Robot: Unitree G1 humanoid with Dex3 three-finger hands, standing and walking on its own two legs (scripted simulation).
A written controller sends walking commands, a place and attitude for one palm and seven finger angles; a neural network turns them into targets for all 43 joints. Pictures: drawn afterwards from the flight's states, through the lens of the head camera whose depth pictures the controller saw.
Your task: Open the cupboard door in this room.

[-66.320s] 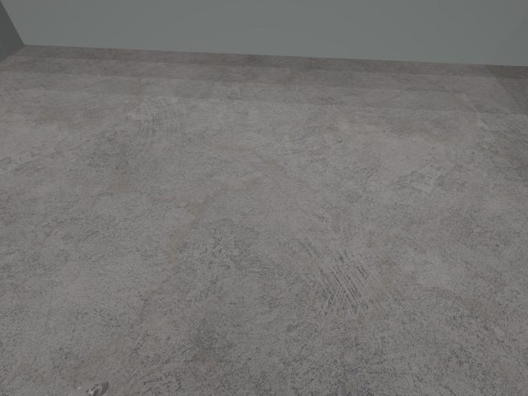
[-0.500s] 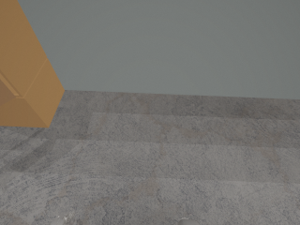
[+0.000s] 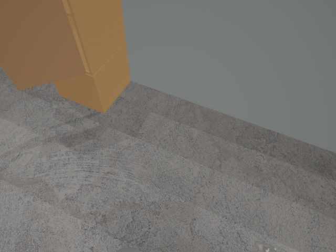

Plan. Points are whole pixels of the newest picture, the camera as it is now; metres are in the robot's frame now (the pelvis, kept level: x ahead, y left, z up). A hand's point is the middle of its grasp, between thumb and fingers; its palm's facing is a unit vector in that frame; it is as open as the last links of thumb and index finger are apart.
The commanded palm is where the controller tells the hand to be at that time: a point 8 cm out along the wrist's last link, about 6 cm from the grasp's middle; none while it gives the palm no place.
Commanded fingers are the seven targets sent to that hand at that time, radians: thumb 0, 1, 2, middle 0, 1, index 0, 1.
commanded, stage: turn to face it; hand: left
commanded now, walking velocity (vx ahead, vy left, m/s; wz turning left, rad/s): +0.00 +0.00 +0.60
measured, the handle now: out of the picture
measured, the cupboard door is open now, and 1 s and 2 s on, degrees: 49 49 49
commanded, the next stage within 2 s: take the last steps up to it in 0.66 s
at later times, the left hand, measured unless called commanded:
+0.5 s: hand out of the picture +0.07 +0.18 -0.13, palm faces +0.26 -0.93 -0.27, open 7.4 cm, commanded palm none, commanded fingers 0.00 0.90 0.90 -0.20 -0.30 -0.20 -0.30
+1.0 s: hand out of the picture -0.06 +0.20 -0.16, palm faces +0.49 -0.85 -0.20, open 7.4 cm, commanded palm none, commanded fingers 0.00 0.90 0.90 -0.20 -0.30 -0.20 -0.30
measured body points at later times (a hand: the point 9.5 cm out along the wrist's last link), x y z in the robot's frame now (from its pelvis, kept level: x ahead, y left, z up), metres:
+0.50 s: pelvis +0.01 -0.04 +0.01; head +0.06 -0.05 +0.46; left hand +0.06 +0.22 -0.11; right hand +0.13 -0.28 -0.15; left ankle -0.03 +0.08 -0.67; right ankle +0.03 -0.15 -0.72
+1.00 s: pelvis +0.01 +0.01 +0.02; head +0.03 +0.04 +0.47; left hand -0.08 +0.24 -0.14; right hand +0.20 -0.17 -0.12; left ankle -0.04 +0.08 -0.72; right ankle +0.05 -0.14 -0.65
